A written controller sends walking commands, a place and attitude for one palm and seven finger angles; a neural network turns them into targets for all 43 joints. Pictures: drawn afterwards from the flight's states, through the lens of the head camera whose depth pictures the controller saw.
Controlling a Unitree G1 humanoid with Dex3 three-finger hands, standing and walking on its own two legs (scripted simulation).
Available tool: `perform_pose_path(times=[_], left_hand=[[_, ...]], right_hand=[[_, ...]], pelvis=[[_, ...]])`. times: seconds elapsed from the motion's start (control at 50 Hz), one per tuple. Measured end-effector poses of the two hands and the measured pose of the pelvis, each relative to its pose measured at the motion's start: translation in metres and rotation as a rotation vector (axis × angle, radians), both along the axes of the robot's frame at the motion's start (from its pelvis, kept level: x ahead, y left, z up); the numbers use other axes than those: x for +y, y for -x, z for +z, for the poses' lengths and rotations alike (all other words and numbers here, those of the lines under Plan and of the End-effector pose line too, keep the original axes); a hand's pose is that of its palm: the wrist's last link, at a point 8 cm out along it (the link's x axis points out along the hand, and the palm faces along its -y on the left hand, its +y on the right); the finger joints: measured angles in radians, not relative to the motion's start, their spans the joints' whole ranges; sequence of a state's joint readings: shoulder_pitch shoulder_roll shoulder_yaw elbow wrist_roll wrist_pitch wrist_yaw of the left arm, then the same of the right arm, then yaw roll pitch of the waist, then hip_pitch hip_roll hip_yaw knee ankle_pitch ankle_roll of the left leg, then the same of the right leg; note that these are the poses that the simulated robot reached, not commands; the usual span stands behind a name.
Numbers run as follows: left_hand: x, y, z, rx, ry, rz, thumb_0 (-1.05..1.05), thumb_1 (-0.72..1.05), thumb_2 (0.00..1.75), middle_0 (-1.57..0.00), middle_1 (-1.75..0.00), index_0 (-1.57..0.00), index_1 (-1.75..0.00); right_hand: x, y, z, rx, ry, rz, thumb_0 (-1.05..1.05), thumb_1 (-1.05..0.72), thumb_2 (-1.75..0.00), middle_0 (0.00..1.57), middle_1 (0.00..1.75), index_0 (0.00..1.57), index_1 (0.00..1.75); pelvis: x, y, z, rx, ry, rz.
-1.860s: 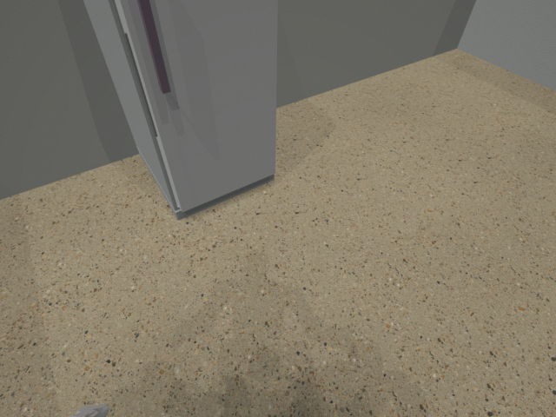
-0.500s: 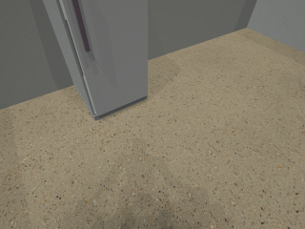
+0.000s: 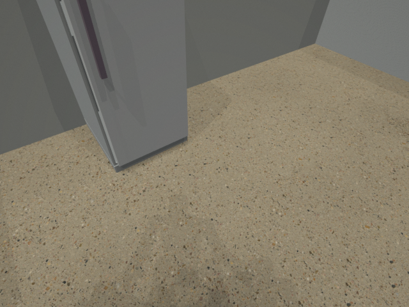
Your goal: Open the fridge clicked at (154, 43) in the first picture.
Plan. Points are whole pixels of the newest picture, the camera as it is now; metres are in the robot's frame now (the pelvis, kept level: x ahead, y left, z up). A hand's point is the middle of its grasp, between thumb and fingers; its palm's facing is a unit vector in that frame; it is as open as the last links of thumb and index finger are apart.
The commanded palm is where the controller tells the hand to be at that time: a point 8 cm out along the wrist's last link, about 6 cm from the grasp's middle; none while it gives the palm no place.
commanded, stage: walk to a spot facing it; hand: left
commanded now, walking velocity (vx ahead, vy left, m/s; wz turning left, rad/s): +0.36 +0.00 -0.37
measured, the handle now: (84, 14) +1.00 +0.52 +0.17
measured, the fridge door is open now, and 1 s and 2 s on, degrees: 0 0 0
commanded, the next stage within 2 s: turn to face it in 1.10 s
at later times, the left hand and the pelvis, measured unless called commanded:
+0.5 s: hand out of the picture +0.09 +0.21 -0.19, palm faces -0.06 -0.99 -0.14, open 7.4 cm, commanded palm none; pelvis +0.18 +0.04 -0.02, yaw -10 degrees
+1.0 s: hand (191, 167) +0.58 +0.08 -0.16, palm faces -0.42 -0.88 -0.23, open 7.4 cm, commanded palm none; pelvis +0.37 -0.03 -0.02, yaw -24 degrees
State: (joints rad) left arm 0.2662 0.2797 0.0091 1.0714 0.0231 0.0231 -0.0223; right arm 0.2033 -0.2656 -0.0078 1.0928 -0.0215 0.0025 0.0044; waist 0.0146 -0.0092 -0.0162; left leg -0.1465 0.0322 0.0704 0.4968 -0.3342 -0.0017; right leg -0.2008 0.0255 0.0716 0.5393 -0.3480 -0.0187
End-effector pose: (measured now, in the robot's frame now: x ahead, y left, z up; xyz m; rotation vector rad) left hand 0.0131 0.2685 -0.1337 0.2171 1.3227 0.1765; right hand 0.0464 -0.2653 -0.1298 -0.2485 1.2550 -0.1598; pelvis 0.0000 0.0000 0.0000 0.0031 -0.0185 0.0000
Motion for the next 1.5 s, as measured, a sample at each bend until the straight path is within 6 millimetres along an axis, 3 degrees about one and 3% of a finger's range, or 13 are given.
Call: perform_pose_path(times=[0.18, 0.3, 0.4, 0.5, 0.64, 0.78, 0.92, 1.0, 1.08, 1.2, 1.3, 1.38, 1.5], left_hand=[[-0.048, -0.006, -0.016, 0.062, 0.064, 0.042, 0.01, 0.90, 0.90, -0.20, -0.30, -0.20, -0.30], [-0.062, 0.007, -0.005, 0.226, 0.110, 0.052, 0.01, 0.90, 0.90, -0.20, -0.30, -0.20, -0.30], [-0.045, -0.014, -0.009, 0.326, 0.133, 0.050, 0.01, 0.90, 0.90, -0.20, -0.30, -0.21, -0.30], [-0.007, -0.086, -0.031, 0.313, 0.113, -0.005, 0.01, 0.90, 0.90, -0.20, -0.30, -0.21, -0.30], [0.012, -0.274, -0.013, 0.016, 0.065, -0.163, 0.01, 0.91, 0.90, -0.19, -0.30, -0.20, -0.30], [-0.028, -0.437, 0.015, -0.185, 0.067, -0.335, 0.01, 0.91, 0.90, -0.19, -0.30, -0.20, -0.30], [-0.108, -0.557, 0.010, -0.268, 0.079, -0.513, 0.01, 0.91, 0.90, -0.19, -0.30, -0.20, -0.30], [-0.135, -0.581, 0.003, -0.284, 0.096, -0.522, 0.01, 0.91, 0.90, -0.19, -0.30, -0.20, -0.30], [-0.140, -0.575, 0.001, -0.173, 0.094, -0.522, 0.00, 0.91, 0.90, -0.19, -0.30, -0.20, -0.30], [-0.122, -0.583, -0.007, -0.028, 0.080, -0.496, 0.01, 0.92, 0.90, -0.20, -0.30, -0.21, -0.30], [-0.103, -0.613, -0.027, 0.028, 0.086, -0.454, 0.01, 0.91, 0.90, -0.20, -0.30, -0.21, -0.30], [-0.101, -0.644, -0.029, 0.041, 0.076, -0.454, 0.01, 0.91, 0.90, -0.20, -0.30, -0.20, -0.30], [-0.122, -0.693, -0.012, -0.028, 0.102, -0.440, 0.01, 0.91, 0.90, -0.19, -0.30, -0.20, -0.30]], right_hand=[[0.011, 0.024, -0.025, 0.173, -0.065, -0.098, 0.01, -0.91, -0.90, 0.21, 0.30, 0.20, 0.30], [0.025, -0.059, -0.009, 0.047, -0.084, -0.113, 0.01, -0.91, -0.90, 0.20, 0.30, 0.20, 0.30], [0.046, -0.153, 0.000, -0.116, -0.085, -0.096, 0.01, -0.91, -0.90, 0.20, 0.30, 0.20, 0.30], [0.063, -0.206, -0.005, -0.227, -0.045, -0.128, 0.00, -0.91, -0.90, 0.20, 0.30, 0.20, 0.30], [0.066, -0.185, 0.004, -0.124, -0.021, -0.296, -0.02, -0.95, -0.90, 0.21, 0.30, 0.21, 0.30], [0.065, -0.154, -0.002, 0.051, -0.047, -0.423, -0.01, -0.93, -0.90, 0.20, 0.30, 0.20, 0.30], [0.066, -0.142, -0.024, 0.212, -0.126, -0.559, 0.00, -0.91, -0.90, 0.20, 0.30, 0.20, 0.30], [0.048, -0.172, -0.029, 0.229, -0.140, -0.585, 0.01, -0.91, -0.90, 0.20, 0.30, 0.20, 0.30], [0.015, -0.242, -0.018, 0.096, -0.099, -0.578, 0.01, -0.91, -0.90, 0.20, 0.30, 0.20, 0.30], [-0.021, -0.350, 0.003, -0.108, -0.039, -0.546, 0.01, -0.91, -0.90, 0.20, 0.30, 0.20, 0.30], [-0.031, -0.422, 0.007, -0.184, 0.022, -0.504, 0.00, -0.91, -0.90, 0.20, 0.30, 0.20, 0.30], [-0.020, -0.445, 0.010, -0.156, 0.021, -0.504, 0.00, -0.91, -0.90, 0.20, 0.30, 0.20, 0.30], [-0.006, -0.443, 0.012, -0.022, -0.008, -0.528, -0.01, -0.94, -0.90, 0.21, 0.30, 0.21, 0.30]], pelvis=[[-0.013, -0.049, -0.012, 0.003, 0.016, -0.035], [-0.004, -0.088, 0.000, 0.018, 0.003, -0.080], [0.015, -0.131, -0.005, 0.024, 0.009, -0.113], [0.037, -0.175, -0.021, 0.004, 0.018, -0.183], [0.041, -0.228, -0.001, 0.008, 0.000, -0.256], [0.030, -0.284, 0.004, 0.014, -0.013, -0.321], [-0.013, -0.345, -0.015, 0.011, -0.008, -0.389], [-0.032, -0.373, -0.018, 0.002, 0.009, -0.421], [-0.041, -0.403, -0.006, 0.011, 0.017, -0.456], [-0.047, -0.452, 0.000, 0.030, 0.020, -0.504], [-0.042, -0.504, -0.011, 0.024, 0.047, -0.519], [-0.043, -0.534, -0.007, 0.013, 0.040, -0.524], [-0.044, -0.561, 0.006, 0.031, 0.033, -0.470]])
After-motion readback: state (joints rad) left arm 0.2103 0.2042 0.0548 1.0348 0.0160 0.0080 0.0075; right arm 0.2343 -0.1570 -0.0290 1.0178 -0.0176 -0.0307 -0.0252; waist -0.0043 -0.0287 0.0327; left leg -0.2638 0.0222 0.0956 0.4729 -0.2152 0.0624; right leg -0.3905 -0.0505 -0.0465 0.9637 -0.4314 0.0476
